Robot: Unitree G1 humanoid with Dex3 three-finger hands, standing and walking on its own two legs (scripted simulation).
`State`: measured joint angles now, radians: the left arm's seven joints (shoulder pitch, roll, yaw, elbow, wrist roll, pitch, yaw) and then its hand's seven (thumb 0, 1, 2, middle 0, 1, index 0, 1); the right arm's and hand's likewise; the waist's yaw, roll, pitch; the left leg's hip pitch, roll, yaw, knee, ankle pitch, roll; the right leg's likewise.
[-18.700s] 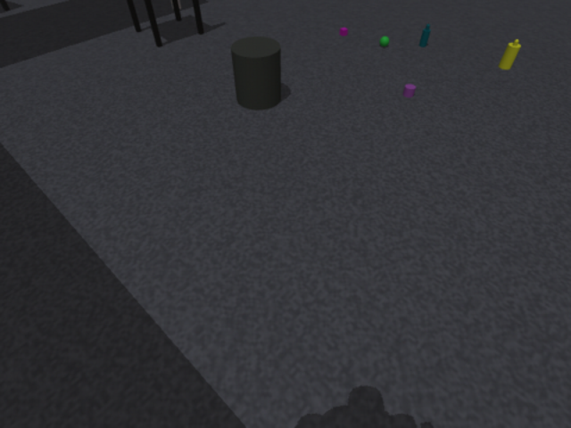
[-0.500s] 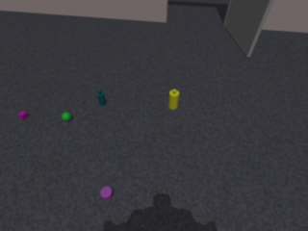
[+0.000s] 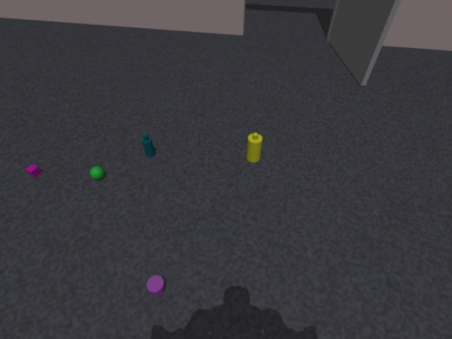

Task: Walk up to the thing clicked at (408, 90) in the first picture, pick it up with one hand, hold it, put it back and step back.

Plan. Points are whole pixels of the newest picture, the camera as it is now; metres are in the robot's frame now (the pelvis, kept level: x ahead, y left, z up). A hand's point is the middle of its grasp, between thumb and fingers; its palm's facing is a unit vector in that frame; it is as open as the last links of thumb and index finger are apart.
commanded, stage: stand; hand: left
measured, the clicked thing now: (156, 286) +0.48 +0.32 -0.75
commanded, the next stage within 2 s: walk up in 0.36 s
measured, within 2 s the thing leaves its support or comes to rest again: neither
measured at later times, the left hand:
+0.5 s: hand out of the picture +0.07 +0.26 -0.16, palm faces -0.01 -0.94 -0.34, open 7.4 cm
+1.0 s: hand out of the picture +0.16 +0.26 -0.17, palm faces -0.05 -0.93 -0.36, open 7.4 cm
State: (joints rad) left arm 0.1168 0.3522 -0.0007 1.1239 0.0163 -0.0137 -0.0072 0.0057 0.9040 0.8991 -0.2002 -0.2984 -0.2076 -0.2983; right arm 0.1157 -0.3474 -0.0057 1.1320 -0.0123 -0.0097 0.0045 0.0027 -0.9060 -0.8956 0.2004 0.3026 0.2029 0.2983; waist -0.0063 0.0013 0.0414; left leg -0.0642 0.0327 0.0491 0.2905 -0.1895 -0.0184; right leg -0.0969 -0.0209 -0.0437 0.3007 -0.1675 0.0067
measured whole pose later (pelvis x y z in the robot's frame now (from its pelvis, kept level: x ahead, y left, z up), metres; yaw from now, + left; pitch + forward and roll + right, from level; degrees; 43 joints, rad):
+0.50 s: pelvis +0.01 +0.00 -0.01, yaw -1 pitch -3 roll +0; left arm 0.17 0.36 0.03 1.10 0.03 -0.01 -0.02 0.01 0.90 0.90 -0.20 -0.30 -0.21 -0.30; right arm 0.18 -0.35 -0.03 1.10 -0.03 -0.01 0.02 0.00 -0.91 -0.90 0.20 0.30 0.20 0.30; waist 0.01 0.00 0.02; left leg -0.08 0.04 0.06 0.38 -0.26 -0.01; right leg -0.12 -0.02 -0.03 0.39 -0.23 0.00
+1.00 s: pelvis +0.05 +0.00 -0.02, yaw -1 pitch -3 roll +0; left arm 0.12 0.37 0.04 1.00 0.02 0.00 -0.01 0.01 0.91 0.90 -0.20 -0.30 -0.21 -0.30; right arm 0.19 -0.35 -0.05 0.98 -0.02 -0.02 0.00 0.00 -0.90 -0.90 0.20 0.30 0.20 0.30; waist -0.02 -0.01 0.11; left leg -0.06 0.05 0.07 0.51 -0.39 -0.01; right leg -0.22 -0.01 -0.05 0.58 -0.34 -0.04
